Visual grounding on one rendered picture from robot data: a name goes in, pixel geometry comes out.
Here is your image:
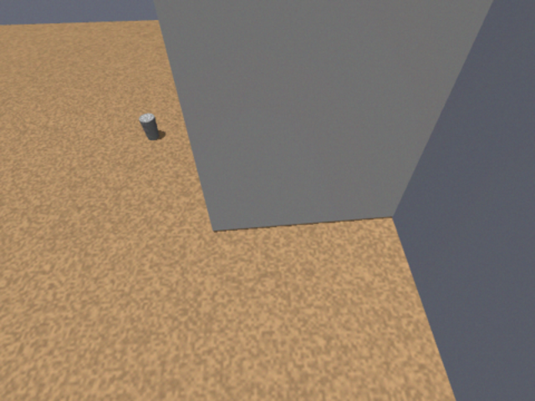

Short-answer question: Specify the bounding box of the cup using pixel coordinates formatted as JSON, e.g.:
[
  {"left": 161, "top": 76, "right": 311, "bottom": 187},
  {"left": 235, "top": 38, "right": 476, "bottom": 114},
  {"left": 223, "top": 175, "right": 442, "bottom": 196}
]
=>
[{"left": 139, "top": 114, "right": 159, "bottom": 140}]

